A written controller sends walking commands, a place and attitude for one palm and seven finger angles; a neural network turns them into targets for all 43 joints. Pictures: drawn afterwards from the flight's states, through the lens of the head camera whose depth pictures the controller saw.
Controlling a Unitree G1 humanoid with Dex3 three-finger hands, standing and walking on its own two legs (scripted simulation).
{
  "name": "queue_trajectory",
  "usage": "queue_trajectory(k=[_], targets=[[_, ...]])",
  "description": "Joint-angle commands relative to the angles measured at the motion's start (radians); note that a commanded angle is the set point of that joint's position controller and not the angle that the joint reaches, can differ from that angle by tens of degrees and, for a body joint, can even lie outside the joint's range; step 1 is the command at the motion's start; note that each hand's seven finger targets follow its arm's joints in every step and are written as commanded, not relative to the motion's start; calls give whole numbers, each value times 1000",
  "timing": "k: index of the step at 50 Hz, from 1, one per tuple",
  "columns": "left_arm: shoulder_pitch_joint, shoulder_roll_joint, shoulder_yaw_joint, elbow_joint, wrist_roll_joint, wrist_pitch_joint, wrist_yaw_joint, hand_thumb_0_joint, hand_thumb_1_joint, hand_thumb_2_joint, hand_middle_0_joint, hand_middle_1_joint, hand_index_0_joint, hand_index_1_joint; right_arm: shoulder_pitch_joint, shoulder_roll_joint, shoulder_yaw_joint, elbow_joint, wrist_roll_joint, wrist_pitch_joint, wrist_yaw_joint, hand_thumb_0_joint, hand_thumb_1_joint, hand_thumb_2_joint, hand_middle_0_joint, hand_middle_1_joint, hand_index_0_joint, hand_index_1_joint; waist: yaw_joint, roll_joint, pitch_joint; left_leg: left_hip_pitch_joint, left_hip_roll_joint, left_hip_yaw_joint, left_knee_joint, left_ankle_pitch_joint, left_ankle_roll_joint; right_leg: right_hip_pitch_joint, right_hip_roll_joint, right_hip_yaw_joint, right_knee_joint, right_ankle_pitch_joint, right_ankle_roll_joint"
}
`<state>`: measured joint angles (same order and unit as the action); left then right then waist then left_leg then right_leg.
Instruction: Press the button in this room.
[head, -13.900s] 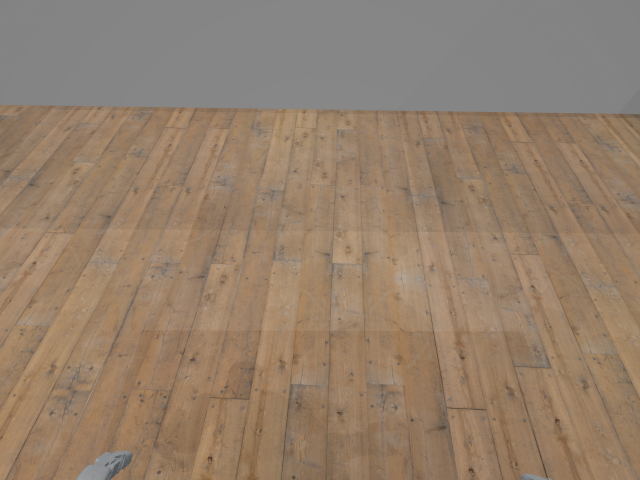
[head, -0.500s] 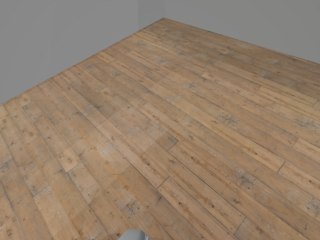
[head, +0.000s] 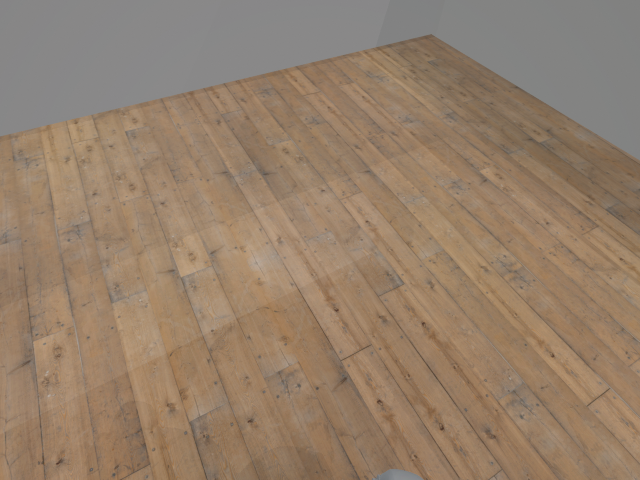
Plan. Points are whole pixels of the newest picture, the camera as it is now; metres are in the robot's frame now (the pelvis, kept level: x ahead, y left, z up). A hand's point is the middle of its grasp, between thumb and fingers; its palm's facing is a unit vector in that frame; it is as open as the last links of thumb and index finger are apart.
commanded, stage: turn or walk to find it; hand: left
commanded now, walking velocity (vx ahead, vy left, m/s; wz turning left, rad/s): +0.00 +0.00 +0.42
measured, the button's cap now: out of the picture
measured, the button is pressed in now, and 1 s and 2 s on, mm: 0 0 0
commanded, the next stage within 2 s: none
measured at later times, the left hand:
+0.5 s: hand out of the picture +0.01 +0.13 -0.14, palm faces +0.24 -0.93 -0.28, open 7.4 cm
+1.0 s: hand out of the picture -0.15 +0.18 -0.17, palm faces +0.48 -0.84 -0.24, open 7.4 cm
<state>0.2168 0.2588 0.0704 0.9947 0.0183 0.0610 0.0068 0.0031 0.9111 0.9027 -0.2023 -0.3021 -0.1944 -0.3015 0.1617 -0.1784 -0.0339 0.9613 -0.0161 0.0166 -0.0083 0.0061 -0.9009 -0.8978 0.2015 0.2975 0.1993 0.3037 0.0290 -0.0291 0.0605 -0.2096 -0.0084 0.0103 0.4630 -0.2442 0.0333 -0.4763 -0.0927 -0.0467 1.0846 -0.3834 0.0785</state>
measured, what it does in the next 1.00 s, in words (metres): steps on the spot, turning left: right foot, then left foot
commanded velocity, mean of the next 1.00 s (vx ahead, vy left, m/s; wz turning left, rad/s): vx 0.00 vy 0.00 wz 0.42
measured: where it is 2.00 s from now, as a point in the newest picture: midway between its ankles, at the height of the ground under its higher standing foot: outside the picture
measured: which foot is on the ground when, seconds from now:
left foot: down 0.00-0.28, up 0.30-0.78, down 0.80-1.00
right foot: up 0.00-0.24, down 0.26-0.80, up 0.82-1.00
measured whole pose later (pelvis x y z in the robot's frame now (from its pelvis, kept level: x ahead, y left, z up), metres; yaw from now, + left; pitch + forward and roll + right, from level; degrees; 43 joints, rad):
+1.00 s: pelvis -0.09 -0.03 +0.00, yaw +26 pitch -1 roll -1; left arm 0.22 0.25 0.07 0.99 0.02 0.06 0.01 0.00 0.91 0.90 -0.20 -0.30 -0.19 -0.30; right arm 0.14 -0.18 -0.04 0.96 -0.02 0.02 -0.01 0.01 -0.90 -0.90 0.20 0.30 0.20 0.30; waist 0.03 -0.02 0.07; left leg -0.22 0.00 0.01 0.48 -0.25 0.03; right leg -0.46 -0.09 -0.06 1.05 -0.41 0.07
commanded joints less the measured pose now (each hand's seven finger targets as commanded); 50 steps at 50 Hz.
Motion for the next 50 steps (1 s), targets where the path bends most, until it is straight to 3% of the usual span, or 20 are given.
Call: queue_trajectory(k=[1,8,11,12,13,14,15,16,18,21,29,34,36,38,39,40,41,44,46,50], targets=[[-47,57,3,-87,-4,-28,8,0,900,900,-200,-300,-200,-300,89,-206,-53,-38,-1,-15,-14,0,-900,-900,200,300,200,300,-53,142,-90,156,246,-238,-130,482,121,-86,-5,33,-21,-9,16],[-81,32,-6,-123,-14,-36,14,0,900,900,-200,-300,-200,-300,79,-219,-68,-48,-12,0,-8,0,-900,-900,200,300,200,300,-62,194,-104,80,230,-325,-83,479,135,81,45,16,-323,-70,-3],[10,42,-1,-102,-17,-47,16,0,900,900,-200,-300,-200,-300,42,-211,-70,-59,-7,4,-4,0,-900,-900,200,300,200,300,-11,173,-127,-41,181,-325,-28,378,93,279,62,-1,-569,104,-14],[46,66,5,-94,-13,-55,19,0,900,900,-200,-300,-200,-300,38,-188,-70,-65,0,3,-1,0,-900,-900,200,300,200,300,6,107,-142,-126,134,-298,25,257,49,403,26,22,-699,195,-21],[76,144,20,-92,2,-67,26,0,900,900,-200,-300,-200,-300,55,-128,-61,-74,10,2,5,0,-900,-900,200,300,200,300,17,-103,-171,-303,29,-186,188,-5,-18,554,-175,216,-783,190,-78],[73,207,31,-105,7,-67,29,0,900,900,-200,-300,-200,-300,31,-110,-58,-104,5,5,4,0,-900,-900,200,300,200,300,29,-282,-118,-400,-67,-72,407,-334,-65,485,-377,407,-811,303,-192],[51,190,25,-120,-1,-59,31,0,900,900,-200,-300,-200,-300,16,-155,-72,-102,-2,17,5,0,-900,-900,200,300,200,300,23,-172,-87,-350,-24,-109,562,-329,-59,340,-399,352,-818,306,-242],[-23,148,29,-135,-3,-67,36,0,900,900,-200,-300,-200,-300,46,-156,-75,-72,-8,32,7,0,-900,-900,200,300,200,300,-12,-223,-55,-349,2,-141,645,-280,-56,271,-340,308,-847,185,-232],[-100,99,9,-156,-6,-64,29,0,900,900,-200,-300,-200,-300,85,-145,-79,-29,-10,44,19,0,-900,-900,200,300,200,300,-52,-108,12,-338,17,-100,759,-160,-69,207,-243,173,-841,119,-184],[-73,73,1,-148,-6,-75,27,0,900,900,-200,-300,-200,-300,132,-120,-73,-4,-8,48,25,0,-900,-900,200,300,200,300,-59,-111,-7,-344,21,-70,782,-70,-94,262,-191,60,-820,219,-155],[50,107,16,-96,7,-73,31,0,900,900,-200,-300,-200,-300,26,-118,-57,-25,-4,45,21,0,-900,-900,200,300,200,300,3,-116,-24,-305,64,-24,560,-171,-113,352,-267,58,-798,283,-213],[79,149,28,-69,13,-64,24,0,900,900,-200,-300,-200,-300,-7,-99,-39,-42,8,24,18,0,-900,-900,200,300,200,300,29,-174,-87,-198,45,48,309,-234,-92,405,-281,25,-717,456,-232],[67,153,31,-61,13,-61,23,0,900,900,-200,-300,-200,-300,30,-100,-36,-35,11,15,14,0,-900,-900,200,300,200,300,5,-175,-116,-121,39,70,176,-181,-84,398,-282,3,-658,506,-212],[41,145,28,-59,1,-53,20,0,900,900,-200,-300,-200,-300,89,-121,-40,-18,9,4,15,0,-900,-900,200,300,200,300,-41,-104,-139,54,38,68,-39,25,-68,297,-242,-70,-553,422,-136],[47,106,23,-75,-8,-45,18,0,900,900,-200,-300,-200,-300,120,-183,-53,-15,4,-6,14,0,-900,-900,200,300,200,300,-62,68,-156,177,149,-82,-125,110,-27,148,-168,-123,-397,249,-78],[16,43,3,-110,-9,-39,11,0,900,900,-200,-300,-200,-300,132,-269,-72,-22,-2,-6,9,0,-900,-900,200,300,200,300,-76,332,-106,217,366,-347,-172,339,57,-91,-43,-141,-200,-177,-10],[-32,52,-2,-120,-2,-25,14,0,900,900,-200,-300,-200,-300,145,-301,-76,-15,-4,5,4,0,-900,-900,200,300,200,300,-94,280,-93,123,424,-347,-181,361,130,-71,-38,-56,-91,-231,-17],[-51,67,11,-90,0,-14,5,0,900,900,-200,-300,-200,-300,6,-226,-52,-40,-8,2,-12,0,-900,-900,200,300,200,300,-44,258,4,4,293,-244,-188,238,115,-78,-35,11,8,-75,-16],[-7,64,8,-70,-1,-21,-1,0,900,900,-200,-300,-200,-300,-17,-213,-46,-51,-5,-6,-13,0,-900,-900,200,300,200,300,-24,200,-25,33,248,-196,-163,301,106,-59,-19,9,12,-25,-7],[-28,58,3,-81,-3,-25,3,0,900,900,-200,-300,-200,-300,36,-217,-55,-44,-1,-9,-11,0,-900,-900,200,300,200,300,-46,149,-69,100,243,-220,-144,359,121,-57,-2,16,-43,-18,7]])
